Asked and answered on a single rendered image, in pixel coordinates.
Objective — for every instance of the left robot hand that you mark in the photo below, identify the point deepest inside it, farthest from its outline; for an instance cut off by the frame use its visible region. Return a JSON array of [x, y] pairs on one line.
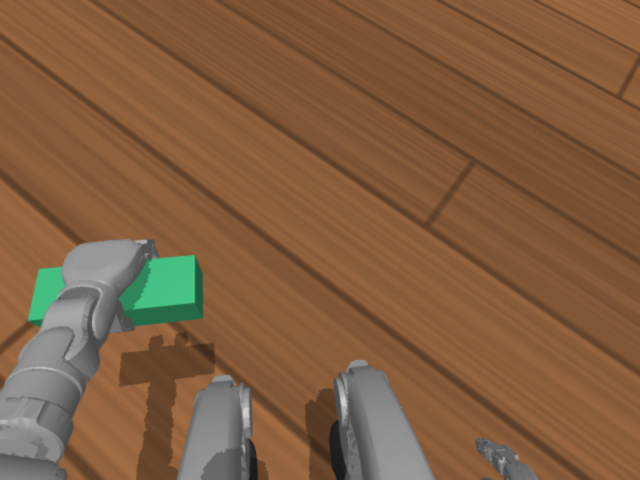
[[114, 263]]

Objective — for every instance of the carton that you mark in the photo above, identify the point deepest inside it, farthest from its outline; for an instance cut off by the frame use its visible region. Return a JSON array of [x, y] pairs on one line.
[[166, 290]]

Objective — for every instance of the right robot hand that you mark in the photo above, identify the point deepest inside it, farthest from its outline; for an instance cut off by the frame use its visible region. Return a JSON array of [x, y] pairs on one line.
[[504, 460]]

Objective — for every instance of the right robot foot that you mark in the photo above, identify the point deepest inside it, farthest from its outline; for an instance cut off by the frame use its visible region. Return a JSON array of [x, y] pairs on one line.
[[337, 459]]

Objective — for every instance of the left robot arm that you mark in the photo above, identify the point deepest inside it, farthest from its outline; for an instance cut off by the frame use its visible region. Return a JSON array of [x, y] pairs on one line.
[[41, 394]]

